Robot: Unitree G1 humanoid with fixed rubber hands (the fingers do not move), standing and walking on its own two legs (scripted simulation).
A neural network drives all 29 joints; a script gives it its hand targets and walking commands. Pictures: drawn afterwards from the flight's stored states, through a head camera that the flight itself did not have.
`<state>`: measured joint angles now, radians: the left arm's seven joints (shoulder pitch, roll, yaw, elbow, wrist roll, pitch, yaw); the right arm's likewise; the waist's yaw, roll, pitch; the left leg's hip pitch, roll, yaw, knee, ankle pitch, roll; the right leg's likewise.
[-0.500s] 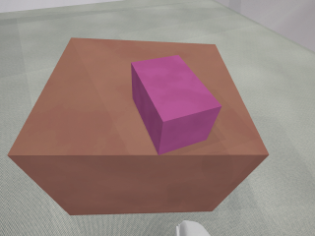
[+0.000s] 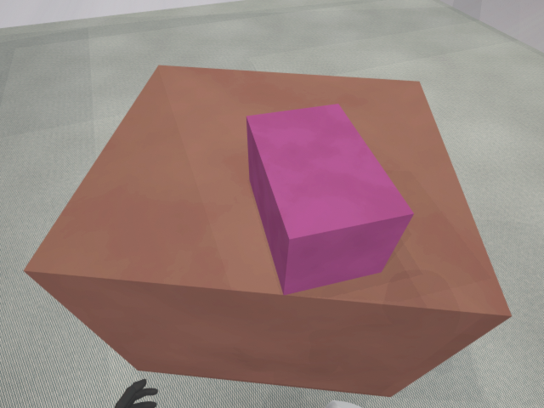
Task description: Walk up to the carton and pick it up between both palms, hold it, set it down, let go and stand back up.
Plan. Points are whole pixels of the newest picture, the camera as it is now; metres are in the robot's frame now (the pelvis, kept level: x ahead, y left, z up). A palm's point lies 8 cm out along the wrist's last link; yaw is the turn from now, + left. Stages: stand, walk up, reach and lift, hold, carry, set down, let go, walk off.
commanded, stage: walk up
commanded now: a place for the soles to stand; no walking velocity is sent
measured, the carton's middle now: (312, 193) +0.47 -0.05 +0.03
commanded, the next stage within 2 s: reach and lift in 1.08 s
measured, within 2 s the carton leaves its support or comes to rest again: neither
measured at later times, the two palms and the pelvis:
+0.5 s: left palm out of the picture +0.07 +0.26 -0.10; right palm out of the picture +0.11 -0.26 -0.10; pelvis +0.01 +0.00 +0.01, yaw +3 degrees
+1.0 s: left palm out of the picture +0.06 +0.28 -0.10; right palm out of the picture +0.10 -0.25 -0.10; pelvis +0.00 +0.00 +0.01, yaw +4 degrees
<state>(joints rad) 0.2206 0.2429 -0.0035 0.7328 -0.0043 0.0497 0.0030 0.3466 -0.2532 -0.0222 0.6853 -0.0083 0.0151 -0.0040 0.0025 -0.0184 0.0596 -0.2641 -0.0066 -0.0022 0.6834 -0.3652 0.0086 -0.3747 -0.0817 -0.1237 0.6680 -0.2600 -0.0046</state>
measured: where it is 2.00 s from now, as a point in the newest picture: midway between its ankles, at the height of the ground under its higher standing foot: outside the picture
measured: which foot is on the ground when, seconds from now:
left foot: down 0.00-1.00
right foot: down 0.00-1.00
